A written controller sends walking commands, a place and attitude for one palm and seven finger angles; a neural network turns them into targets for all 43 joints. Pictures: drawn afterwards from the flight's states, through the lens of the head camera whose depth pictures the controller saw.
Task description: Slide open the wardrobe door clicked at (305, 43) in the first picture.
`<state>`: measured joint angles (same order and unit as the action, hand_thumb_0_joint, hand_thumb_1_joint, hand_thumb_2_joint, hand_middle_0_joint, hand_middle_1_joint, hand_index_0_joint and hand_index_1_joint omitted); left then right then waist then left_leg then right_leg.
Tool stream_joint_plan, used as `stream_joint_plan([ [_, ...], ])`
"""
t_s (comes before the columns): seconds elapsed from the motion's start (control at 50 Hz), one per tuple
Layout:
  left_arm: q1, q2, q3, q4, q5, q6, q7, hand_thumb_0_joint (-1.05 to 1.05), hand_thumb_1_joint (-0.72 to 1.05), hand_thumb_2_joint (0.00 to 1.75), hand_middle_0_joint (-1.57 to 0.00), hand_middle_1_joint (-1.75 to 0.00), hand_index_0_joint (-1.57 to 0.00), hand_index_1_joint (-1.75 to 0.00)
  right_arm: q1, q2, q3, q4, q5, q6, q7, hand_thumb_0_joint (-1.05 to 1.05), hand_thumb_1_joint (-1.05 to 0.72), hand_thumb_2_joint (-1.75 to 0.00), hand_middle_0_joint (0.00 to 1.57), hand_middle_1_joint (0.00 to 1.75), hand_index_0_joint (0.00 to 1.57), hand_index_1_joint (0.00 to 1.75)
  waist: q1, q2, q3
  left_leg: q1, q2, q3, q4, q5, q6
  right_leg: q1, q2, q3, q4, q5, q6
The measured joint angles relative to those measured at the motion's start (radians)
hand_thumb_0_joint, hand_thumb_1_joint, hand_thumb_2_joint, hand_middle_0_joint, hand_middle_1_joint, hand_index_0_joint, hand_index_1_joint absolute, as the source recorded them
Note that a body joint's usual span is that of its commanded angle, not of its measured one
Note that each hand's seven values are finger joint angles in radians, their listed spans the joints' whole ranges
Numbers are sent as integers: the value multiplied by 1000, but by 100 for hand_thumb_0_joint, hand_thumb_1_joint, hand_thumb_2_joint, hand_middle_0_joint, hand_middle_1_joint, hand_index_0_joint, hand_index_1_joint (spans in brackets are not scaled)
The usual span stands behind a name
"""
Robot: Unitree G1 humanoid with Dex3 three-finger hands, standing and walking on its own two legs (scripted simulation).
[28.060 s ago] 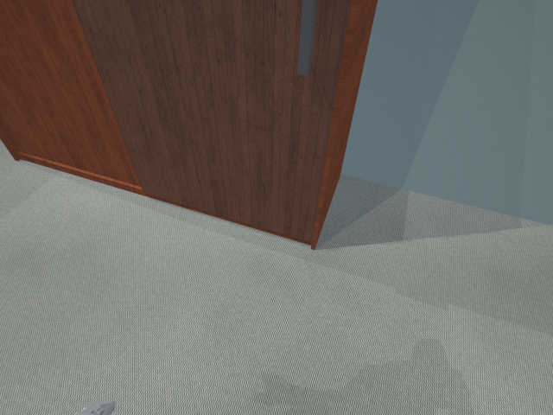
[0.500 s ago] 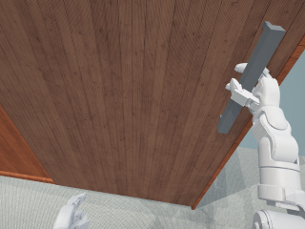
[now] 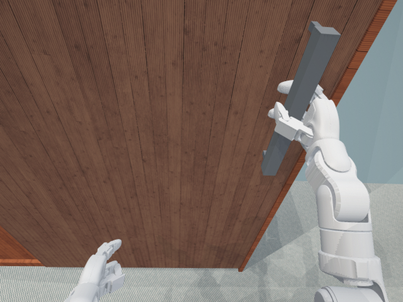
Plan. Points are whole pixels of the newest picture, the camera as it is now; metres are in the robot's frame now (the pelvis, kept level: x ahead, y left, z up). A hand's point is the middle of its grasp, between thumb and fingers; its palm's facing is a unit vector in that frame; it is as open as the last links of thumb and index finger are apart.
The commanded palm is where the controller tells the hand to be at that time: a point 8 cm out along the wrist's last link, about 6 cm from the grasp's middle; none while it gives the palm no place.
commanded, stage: tug the door sideways, standing still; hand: right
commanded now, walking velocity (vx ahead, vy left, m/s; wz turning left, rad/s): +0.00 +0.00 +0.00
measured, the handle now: (287, 110) +0.41 -0.14 +0.21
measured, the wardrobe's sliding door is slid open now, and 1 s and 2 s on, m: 0.00 0.04 0.35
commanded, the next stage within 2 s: step sideways, sliding the door along in 0.08 s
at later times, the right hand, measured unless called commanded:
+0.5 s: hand (279, 124) +0.37 -0.12 +0.21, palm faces +0.15 +0.98 -0.09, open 6.3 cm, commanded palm +0.35 -0.12 +0.22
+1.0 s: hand (258, 123) +0.37 -0.08 +0.21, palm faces +0.24 +0.97 -0.06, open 6.7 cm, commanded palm +0.35 -0.06 +0.20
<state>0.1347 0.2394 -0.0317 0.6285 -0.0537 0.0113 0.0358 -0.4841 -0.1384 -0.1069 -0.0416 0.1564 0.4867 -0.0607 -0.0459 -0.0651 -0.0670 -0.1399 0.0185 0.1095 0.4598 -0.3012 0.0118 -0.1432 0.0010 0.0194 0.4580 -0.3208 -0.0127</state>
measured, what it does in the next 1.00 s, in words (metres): steps to the left: left foot, then right foot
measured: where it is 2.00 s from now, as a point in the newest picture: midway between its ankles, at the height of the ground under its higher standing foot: outside the picture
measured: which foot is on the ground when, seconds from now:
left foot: down 0.00-0.30, up 0.32-0.52, down 0.54-0.74, up 0.76-1.00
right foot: down 0.00-0.58, up 0.60-0.72, down 0.74-1.00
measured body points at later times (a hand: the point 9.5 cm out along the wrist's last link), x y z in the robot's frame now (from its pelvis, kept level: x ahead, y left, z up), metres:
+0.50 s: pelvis -0.03 +0.02 -0.01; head +0.00 +0.04 +0.44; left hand +0.11 +0.23 -0.14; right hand +0.36 -0.17 +0.22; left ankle -0.01 +0.12 -0.72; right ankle -0.07 -0.11 -0.74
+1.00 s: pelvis +0.01 +0.11 +0.00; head +0.09 +0.08 +0.44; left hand +0.26 +0.27 -0.09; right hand +0.36 -0.13 +0.21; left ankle +0.06 +0.29 -0.65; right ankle -0.02 -0.05 -0.74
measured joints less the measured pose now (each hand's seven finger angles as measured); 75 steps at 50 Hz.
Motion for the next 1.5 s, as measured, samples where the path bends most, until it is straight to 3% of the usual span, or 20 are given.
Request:
stream_joint_plan([
  [0.2, 12, -30, -7, 10, 11, 10, -18, 1, 91, 90, -20, -30, -20, -30, -94, 46, 61, 125, -32, -65, -31, -2, -65, -84, 44, 140, 34, 140, -5, 0, 13, -13, 8, -13, 26, -1, -6, -22, 20, 40, 17, -7, -8],
  [0.28, -9, -48, -24, 8, 35, 18, -3, 1, 91, 90, -20, -30, -21, -30, -89, -26, 82, 179, -23, -245, -24, -6, -61, -82, 47, 140, 30, 140, 0, 22, 43, -48, 12, -57, 55, -27, -23, -47, 26, 6, 48, -16, -13],
  [0.34, -17, -64, -15, 0, 47, 17, 4, 1, 91, 90, -20, -30, -21, -30, -75, -61, 67, 190, -26, -357, -46, -10, -63, -81, 49, 140, 26, 140, 3, 28, 89, -133, -1, -86, 224, -77, -15, -49, 16, -28, 63, -20, -14],
  [0.42, 6, -69, -2, 7, 42, 27, 5, 1, 91, 90, -20, -30, -21, -30, -74, -82, 36, 202, -28, -425, -62, -11, -66, -82, 50, 140, 22, 141, 16, 17, 144, -218, -33, -81, 385, -158, -2, -30, -7, -24, 63, -15, -2],
  [0.5, 49, -55, 6, 24, 28, 29, 8, 1, 91, 90, -20, -30, -21, -30, -88, -97, 11, 219, -34, -464, -68, -11, -65, -84, 51, 141, 24, 141, 3, 6, 185, -209, -35, -51, 284, -102, 6, -19, -37, -7, 98, -38, 29],
  [0.58, 76, -30, 20, 40, 7, 19, 9, 1, 91, 90, -20, -30, -21, -30, -122, -99, -11, 225, -50, -469, -77, -11, -64, -83, 49, 140, 26, 139, -6, -19, 215, -141, -55, -6, 164, 40, 39, -67, -78, 27, 264, -111, 33],
  [0.66, 60, -8, 58, 77, -1, -1, 13, 1, 91, 90, -20, -30, -20, -30, -148, -68, 8, 220, -70, -480, -80, -10, -63, -83, 48, 140, 28, 135, -15, -5, 245, -108, -49, 38, 148, 0, 70, -185, -29, 32, 546, -176, 2],
  [0.7, 50, -2, 68, 70, 1, -10, 13, 1, 91, 90, -20, -30, -20, -30, -149, -56, 29, 196, -82, -489, -83, -10, -63, -82, 48, 141, 28, 133, -29, 24, 258, -98, -36, 39, 127, 9, 69, -185, -14, -16, 468, -148, -5],
  [0.74, 40, 6, 73, 44, 5, -14, 7, 1, 91, 90, -20, -30, -20, -30, -146, -51, 52, 168, -93, -493, -88, -10, -64, -81, 49, 141, 28, 130, -35, 44, 253, -119, -27, 43, 157, -3, 66, -135, -18, -65, 243, 18, -15],
  [0.82, -34, -5, 97, 3, 7, -7, -28, 1, 91, 90, -20, -30, -20, -30, -139, -65, 74, 117, -91, -500, -92, -11, -66, -79, 47, 143, 25, 122, -44, 54, 288, -264, -43, -71, 576, -134, 32, -96, -33, -67, 200, -40, -2],
  [0.88, -78, -32, 86, -19, 9, -3, -59, 1, 91, 90, -20, -29, -20, -30, -112, -63, 79, 75, -95, -507, -81, -11, -66, -78, 47, 143, 24, 120, -58, 43, 305, -341, -28, -98, 734, -153, 12, -68, -74, -47, 158, -18, 25],
  [1.0, -100, -82, 53, -79, 9, -10, -88, 1, 91, 90, -20, -30, -20, -30, -60, -63, 83, -6, -96, -507, -53, -10, -65, -80, 48, 144, 26, 119, -118, 11, 332, -368, 27, -80, 649, -96, -27, 12, -187, -23, 67, 5, 86],
  [1.1, -102, -98, 34, -111, 5, -32, -86, 1, 91, 90, -20, -30, -21, -30, -12, -91, 45, -58, -75, -504, -47, -12, -63, -81, 51, 143, 27, 116, -141, -34, 357, -268, 16, -48, 433, -61, -32, 74, -266, -4, 64, -16, 146],
  [1.18, -94, -97, 26, -121, -13, -51, -81, 1, 91, 90, -20, -30, -21, -30, -1, -126, -13, -70, -77, -485, -51, -15, -61, -81, 54, 144, 27, 114, -129, -34, 367, -96, 11, -28, 111, 176, -27, 38, -283, 0, 217, -63, 144],
  [1.22, -121, -64, 29, -98, -15, -56, -75, 1, 91, 90, -20, -30, -21, -30, 19, -113, -58, -80, -83, -493, -61, -16, -60, -81, 55, 145, 26, 113, -86, -77, 384, -84, 2, 12, 128, 96, -26, -35, -285, 42, 356, -104, 103],
  [1.28, -146, -29, 53, -65, -13, -63, -53, 1, 91, 90, -20, -30, -21, -30, 84, -99, -93, -143, -72, -504, -84, -16, -59, -82, 55, 145, 27, 113, -50, -44, 382, -138, 42, -4, 145, 81, -21, -144, -139, 40, 527, -266, 64],
  [1.32, -141, -10, 66, -54, -12, -66, -43, 1, 91, 90, -20, -30, -20, -30, 119, -86, -90, -195, -80, -505, -102, -15, -59, -82, 54, 145, 27, 114, -28, -8, 376, -158, 63, -14, 124, 106, -17, -160, -74, -17, 446, -260, 56],
  [1.36, -121, 8, 80, -55, -11, -58, -38, 1, 91, 90, -20, -30, -20, -30, 138, -75, -68, -240, -94, -499, -113, -15, -60, -80, 53, 147, 27, 114, -10, 14, 362, -184, 67, -13, 134, 122, -9, -124, -56, -93, 240, -80, 51],
  [1.4, -93, 12, 105, -62, -8, -46, -42, 1, 91, 90, -20, -30, -20, -30, 125, -74, -33, -251, -104, -502, -111, -15, -61, -80, 51, 151, 25, 113, -12, 26, 356, -236, 47, -28, 256, 41, -13, -95, -80, -125, 155, 84, 8],
  [1.5, -29, -20, 114, -57, 13, -47, -85, 1, 91, 90, -20, -29, -20, -30, 133, -38, 22, -247, -137, -518, -93, -13, -63, -79, 47, 153, 26, 111, -46, 38, 349, -350, -25, -74, 793, -194, -27, -65, -165, -122, 143, 15, 50],
])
